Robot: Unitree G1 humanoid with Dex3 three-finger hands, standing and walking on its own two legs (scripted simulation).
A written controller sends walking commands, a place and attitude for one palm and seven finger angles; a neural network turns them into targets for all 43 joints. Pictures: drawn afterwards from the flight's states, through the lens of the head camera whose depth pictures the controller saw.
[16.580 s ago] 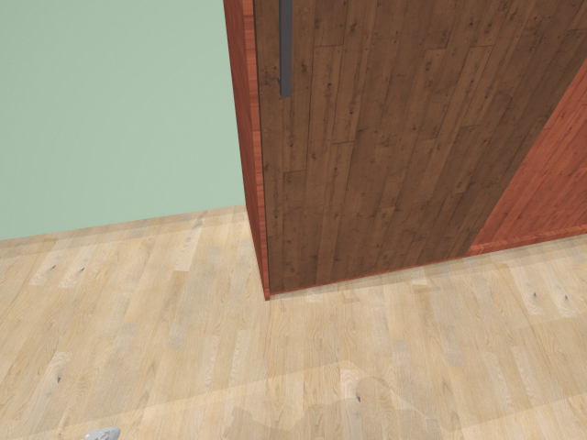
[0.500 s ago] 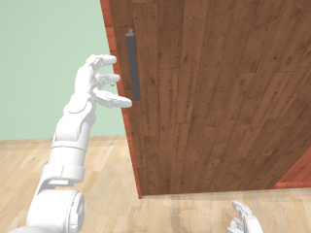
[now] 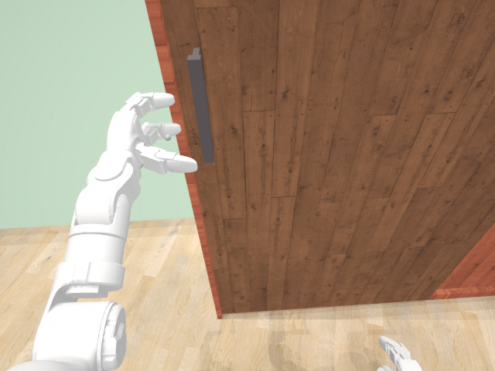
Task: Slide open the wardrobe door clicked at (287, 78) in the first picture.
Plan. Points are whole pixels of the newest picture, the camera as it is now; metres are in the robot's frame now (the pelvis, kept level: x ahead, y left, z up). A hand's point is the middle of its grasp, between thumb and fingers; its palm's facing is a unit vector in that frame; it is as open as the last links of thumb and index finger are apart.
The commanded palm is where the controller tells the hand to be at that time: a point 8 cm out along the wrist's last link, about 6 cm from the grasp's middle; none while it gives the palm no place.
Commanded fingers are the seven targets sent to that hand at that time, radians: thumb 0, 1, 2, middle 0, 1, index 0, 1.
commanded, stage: move the hooked fingers beside the handle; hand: left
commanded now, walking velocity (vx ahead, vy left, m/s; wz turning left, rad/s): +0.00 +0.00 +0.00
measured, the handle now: (203, 108) +0.49 +0.11 +0.21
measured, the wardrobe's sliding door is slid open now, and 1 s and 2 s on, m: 0.00 0.00 0.00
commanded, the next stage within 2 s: feel for the door with the fingertips in 1.10 s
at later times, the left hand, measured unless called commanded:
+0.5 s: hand (164, 135) +0.41 +0.16 +0.21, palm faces +0.11 -0.99 +0.01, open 14.1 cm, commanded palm +0.39 +0.21 +0.21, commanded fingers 0.00 -0.50 0.30 -0.30 -1.20 -0.30 -1.20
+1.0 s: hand (164, 131) +0.42 +0.17 +0.21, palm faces +0.11 -0.99 +0.02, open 14.0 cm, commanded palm +0.39 +0.22 +0.21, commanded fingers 0.00 -0.50 0.30 -0.30 -1.20 -0.30 -1.20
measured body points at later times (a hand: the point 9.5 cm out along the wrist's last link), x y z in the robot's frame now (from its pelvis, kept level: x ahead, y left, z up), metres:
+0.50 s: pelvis -0.01 +0.01 +0.00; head -0.02 +0.00 +0.45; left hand +0.40 +0.22 +0.21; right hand +0.13 -0.23 -0.10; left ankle -0.01 +0.13 -0.74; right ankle -0.01 -0.11 -0.74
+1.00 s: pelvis +0.01 +0.01 +0.00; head -0.01 +0.00 +0.45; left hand +0.41 +0.22 +0.21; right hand +0.15 -0.23 -0.10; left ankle -0.01 +0.13 -0.74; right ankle -0.01 -0.11 -0.74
